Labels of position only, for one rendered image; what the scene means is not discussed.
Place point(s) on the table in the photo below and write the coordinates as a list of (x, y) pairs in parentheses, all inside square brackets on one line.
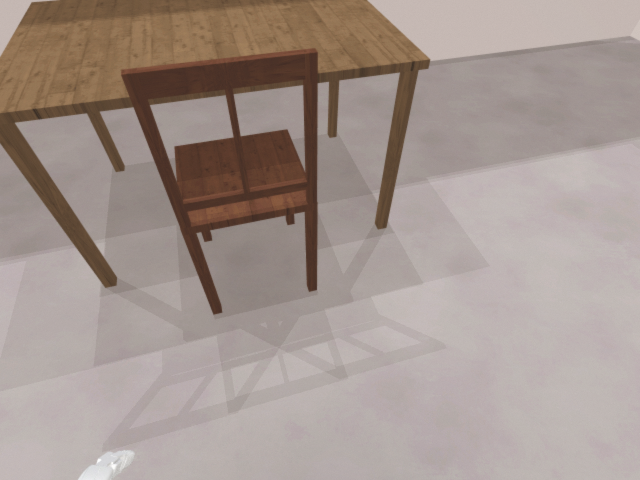
[(66, 56)]

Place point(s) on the chair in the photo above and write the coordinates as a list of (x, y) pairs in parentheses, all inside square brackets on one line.
[(233, 181)]

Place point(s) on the robot left hand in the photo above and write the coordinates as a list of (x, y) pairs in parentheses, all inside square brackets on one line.
[(108, 466)]

